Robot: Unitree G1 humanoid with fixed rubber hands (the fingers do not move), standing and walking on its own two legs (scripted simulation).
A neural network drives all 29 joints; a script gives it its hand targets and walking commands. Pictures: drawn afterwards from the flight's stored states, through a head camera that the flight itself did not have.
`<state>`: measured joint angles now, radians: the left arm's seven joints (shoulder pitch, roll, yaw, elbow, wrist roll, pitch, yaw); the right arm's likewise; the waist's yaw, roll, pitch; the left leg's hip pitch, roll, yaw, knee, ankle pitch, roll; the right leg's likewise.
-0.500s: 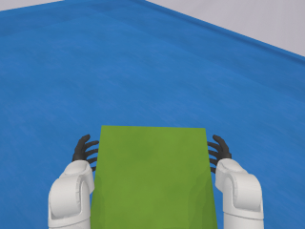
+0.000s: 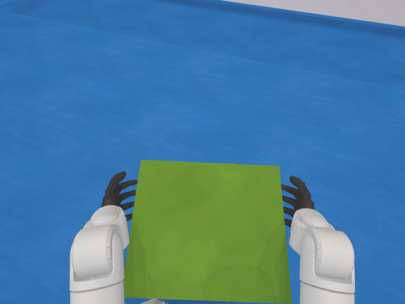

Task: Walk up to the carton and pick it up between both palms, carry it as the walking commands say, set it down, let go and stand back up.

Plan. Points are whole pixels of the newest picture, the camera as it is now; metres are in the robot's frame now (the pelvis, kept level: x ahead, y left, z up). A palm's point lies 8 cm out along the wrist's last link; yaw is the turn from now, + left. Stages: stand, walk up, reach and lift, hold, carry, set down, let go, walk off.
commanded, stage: carry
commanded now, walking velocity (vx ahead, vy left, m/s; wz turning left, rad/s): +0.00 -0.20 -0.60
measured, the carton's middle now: (205, 230) +0.28 -0.01 -0.03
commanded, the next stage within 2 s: none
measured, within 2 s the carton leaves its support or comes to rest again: neither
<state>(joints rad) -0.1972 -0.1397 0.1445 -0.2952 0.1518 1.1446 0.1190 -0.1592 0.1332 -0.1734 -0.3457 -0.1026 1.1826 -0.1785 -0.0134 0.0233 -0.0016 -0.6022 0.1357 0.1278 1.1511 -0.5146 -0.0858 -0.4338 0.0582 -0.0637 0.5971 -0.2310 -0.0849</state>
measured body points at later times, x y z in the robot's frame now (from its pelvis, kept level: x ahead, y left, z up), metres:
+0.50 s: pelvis -0.05 -0.11 +0.02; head -0.03 -0.09 +0.46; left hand +0.28 -0.04 +0.09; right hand +0.16 -0.36 +0.10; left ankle -0.01 +0.04 -0.72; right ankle -0.08 -0.29 -0.68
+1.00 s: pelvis -0.14 -0.22 +0.01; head -0.12 -0.19 +0.45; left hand +0.19 -0.23 +0.07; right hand +0.00 -0.52 +0.09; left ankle -0.07 -0.16 -0.72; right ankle -0.16 -0.31 -0.66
